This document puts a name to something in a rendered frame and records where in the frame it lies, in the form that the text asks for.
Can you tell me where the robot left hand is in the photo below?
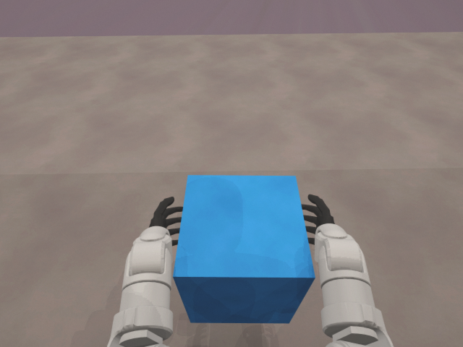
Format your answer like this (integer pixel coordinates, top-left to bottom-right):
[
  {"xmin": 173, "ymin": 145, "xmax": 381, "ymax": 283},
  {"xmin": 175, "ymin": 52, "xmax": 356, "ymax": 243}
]
[{"xmin": 149, "ymin": 197, "xmax": 183, "ymax": 246}]

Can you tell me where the carton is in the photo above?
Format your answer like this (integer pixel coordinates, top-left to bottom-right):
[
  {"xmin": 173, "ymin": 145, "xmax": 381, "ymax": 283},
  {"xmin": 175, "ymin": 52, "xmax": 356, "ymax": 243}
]
[{"xmin": 173, "ymin": 175, "xmax": 315, "ymax": 323}]

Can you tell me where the left robot forearm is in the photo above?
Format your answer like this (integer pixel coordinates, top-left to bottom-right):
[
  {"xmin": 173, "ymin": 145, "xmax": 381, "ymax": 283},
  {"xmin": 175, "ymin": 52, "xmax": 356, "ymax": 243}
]
[{"xmin": 107, "ymin": 226, "xmax": 173, "ymax": 347}]

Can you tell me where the robot right hand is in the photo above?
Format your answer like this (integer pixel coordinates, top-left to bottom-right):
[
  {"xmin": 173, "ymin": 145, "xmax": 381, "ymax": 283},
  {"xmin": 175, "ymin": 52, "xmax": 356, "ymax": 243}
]
[{"xmin": 301, "ymin": 194, "xmax": 335, "ymax": 245}]

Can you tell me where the right robot forearm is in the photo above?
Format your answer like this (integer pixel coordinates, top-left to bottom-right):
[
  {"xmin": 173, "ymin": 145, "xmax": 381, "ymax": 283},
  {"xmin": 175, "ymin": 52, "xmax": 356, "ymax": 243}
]
[{"xmin": 314, "ymin": 223, "xmax": 394, "ymax": 347}]

